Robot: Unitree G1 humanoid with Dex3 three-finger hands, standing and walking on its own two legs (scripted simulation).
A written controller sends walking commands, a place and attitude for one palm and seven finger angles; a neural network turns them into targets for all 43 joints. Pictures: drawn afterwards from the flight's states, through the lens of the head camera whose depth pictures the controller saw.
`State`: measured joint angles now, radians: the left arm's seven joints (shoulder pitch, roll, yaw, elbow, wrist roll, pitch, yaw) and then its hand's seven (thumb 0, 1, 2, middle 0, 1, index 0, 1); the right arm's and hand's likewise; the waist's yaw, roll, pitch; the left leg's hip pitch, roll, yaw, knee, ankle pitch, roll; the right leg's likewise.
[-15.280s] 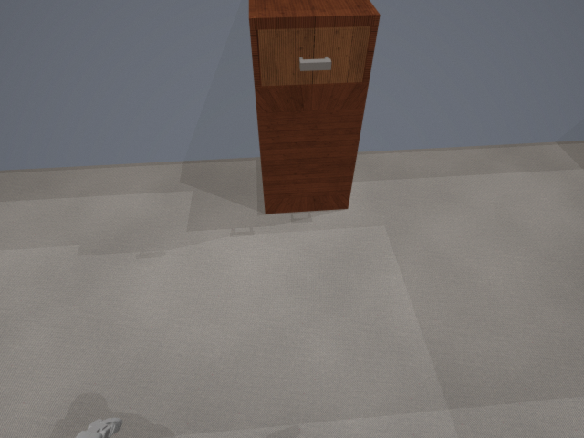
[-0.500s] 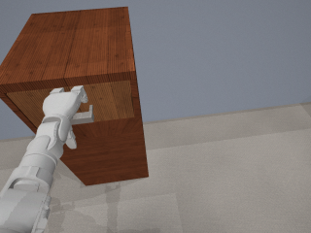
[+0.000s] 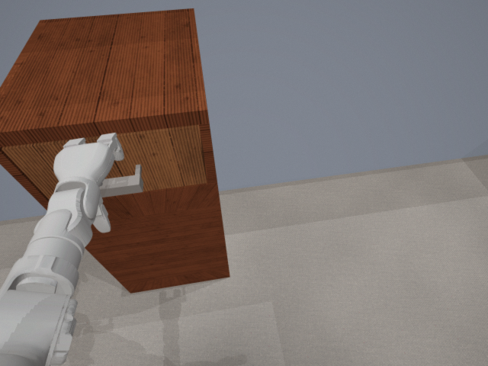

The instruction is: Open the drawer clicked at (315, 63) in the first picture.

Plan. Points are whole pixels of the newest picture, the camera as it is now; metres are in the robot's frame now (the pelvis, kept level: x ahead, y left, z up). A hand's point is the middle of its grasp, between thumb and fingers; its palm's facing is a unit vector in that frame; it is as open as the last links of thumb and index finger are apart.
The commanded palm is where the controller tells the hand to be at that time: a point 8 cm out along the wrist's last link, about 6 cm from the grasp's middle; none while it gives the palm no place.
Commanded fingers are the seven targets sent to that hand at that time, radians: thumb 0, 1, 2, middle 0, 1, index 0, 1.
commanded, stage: move the hooked fingers above the handle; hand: left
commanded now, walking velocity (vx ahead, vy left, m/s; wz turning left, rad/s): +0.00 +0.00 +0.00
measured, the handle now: (117, 178) +0.48 +0.26 -0.01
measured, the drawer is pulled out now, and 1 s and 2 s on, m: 0.00 0.00 0.00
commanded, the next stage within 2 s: lower the fingers behind the handle in 0.48 s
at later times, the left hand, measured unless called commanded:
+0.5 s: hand (100, 177) +0.44 +0.26 +0.06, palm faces -0.04 -0.04 -1.00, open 13.7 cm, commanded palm +0.41 +0.26 +0.11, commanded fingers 0.00 -0.50 0.30 -0.30 -1.20 -0.30 -1.20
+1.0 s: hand (104, 188) +0.44 +0.26 +0.02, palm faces +0.01 -0.05 -1.00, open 13.7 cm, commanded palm +0.42 +0.26 +0.08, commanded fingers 0.00 -0.50 0.30 -0.30 -1.20 -0.30 -1.20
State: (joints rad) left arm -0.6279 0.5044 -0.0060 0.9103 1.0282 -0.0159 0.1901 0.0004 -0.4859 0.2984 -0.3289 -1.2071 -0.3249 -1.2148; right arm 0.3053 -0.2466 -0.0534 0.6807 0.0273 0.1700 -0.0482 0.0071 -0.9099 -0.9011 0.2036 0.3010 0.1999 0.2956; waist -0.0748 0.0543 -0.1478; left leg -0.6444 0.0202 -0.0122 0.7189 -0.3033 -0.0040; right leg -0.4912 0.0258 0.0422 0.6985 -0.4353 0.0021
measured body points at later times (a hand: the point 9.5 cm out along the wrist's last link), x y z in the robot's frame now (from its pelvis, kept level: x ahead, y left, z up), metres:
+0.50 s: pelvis -0.01 +0.00 +0.00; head +0.04 -0.01 +0.45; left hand +0.43 +0.25 +0.11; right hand +0.04 -0.26 -0.14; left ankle +0.02 +0.12 -0.71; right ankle -0.06 -0.13 -0.71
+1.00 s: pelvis +0.00 +0.01 -0.01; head +0.06 +0.01 +0.43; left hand +0.43 +0.26 +0.08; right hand +0.03 -0.26 -0.14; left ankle +0.02 +0.12 -0.71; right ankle -0.06 -0.13 -0.71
